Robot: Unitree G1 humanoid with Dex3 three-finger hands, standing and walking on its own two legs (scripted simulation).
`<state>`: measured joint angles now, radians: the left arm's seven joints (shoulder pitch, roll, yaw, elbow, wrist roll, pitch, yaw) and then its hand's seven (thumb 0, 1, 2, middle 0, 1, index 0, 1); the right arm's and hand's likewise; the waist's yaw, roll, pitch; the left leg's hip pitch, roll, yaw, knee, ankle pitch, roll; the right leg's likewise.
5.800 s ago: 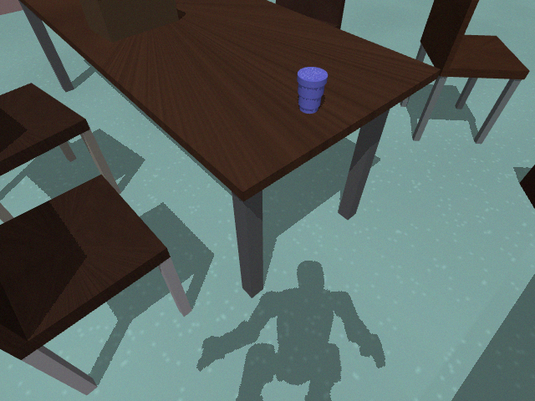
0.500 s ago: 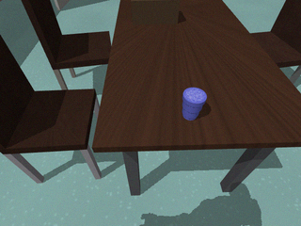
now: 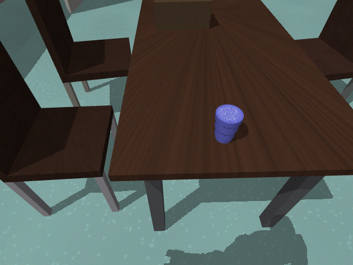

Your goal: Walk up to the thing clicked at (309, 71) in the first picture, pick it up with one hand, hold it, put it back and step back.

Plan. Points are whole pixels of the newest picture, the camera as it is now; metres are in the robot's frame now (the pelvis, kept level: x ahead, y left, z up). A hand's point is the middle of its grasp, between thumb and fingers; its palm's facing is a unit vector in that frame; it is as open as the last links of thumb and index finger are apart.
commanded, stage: stand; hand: right
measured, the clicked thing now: (226, 126) +0.49 -0.14 +0.02
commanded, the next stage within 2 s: rise first in 0.78 s
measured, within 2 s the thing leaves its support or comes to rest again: neither
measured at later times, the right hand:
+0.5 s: hand out of the picture +0.07 -0.26 -0.16, palm faces -0.01 +0.94 -0.34, open 7.4 cm
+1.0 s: hand out of the picture +0.11 -0.24 -0.15, palm faces +0.07 +0.95 -0.32, open 8.3 cm
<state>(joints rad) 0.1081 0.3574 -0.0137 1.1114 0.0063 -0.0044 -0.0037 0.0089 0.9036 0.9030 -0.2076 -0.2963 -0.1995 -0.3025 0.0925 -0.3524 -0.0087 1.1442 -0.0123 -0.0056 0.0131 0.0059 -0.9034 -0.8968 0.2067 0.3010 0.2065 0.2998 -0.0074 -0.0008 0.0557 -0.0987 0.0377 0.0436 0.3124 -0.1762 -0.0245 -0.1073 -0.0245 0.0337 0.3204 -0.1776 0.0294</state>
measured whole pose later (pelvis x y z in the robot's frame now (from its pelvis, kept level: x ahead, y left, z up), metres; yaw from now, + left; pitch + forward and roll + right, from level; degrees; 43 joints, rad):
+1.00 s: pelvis -0.01 +0.00 +0.00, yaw +1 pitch -1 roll +0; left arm 0.10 0.32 0.02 0.96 -0.07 -0.07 0.04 0.01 0.80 0.80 -0.14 -0.21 -0.13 -0.22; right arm 0.10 -0.32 -0.03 0.98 0.07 -0.07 -0.03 0.01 -0.80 -0.79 0.15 0.22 0.15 0.21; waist -0.01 0.00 0.09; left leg -0.19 0.04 0.02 0.40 -0.20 -0.02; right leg -0.19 -0.03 0.02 0.40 -0.20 0.03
